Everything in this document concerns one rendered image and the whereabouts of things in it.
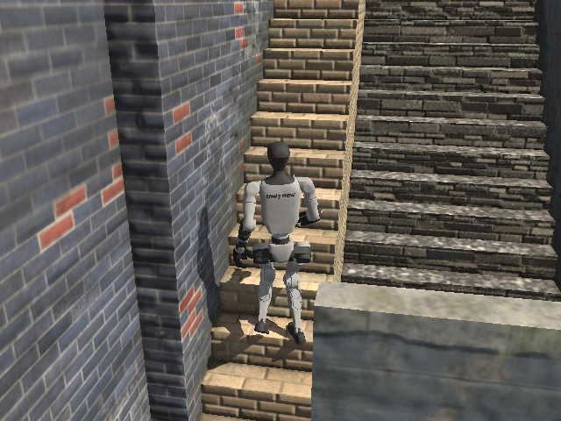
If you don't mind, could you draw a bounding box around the robot head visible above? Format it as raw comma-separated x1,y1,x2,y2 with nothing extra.
264,141,295,185

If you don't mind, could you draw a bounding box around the left robot upper arm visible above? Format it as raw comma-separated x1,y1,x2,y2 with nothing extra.
242,180,261,232

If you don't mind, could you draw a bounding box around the left robot hand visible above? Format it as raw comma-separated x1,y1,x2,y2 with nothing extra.
233,249,252,268

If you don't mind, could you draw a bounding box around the left robot thigh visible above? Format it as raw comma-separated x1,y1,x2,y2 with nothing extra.
252,243,276,282

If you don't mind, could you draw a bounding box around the left robot forearm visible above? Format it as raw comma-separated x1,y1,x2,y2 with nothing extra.
234,218,252,253

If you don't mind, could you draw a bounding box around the right robot upper arm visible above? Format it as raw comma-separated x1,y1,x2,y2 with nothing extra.
297,177,320,221

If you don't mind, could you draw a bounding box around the right robot hand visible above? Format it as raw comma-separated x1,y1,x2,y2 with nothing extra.
297,211,315,225

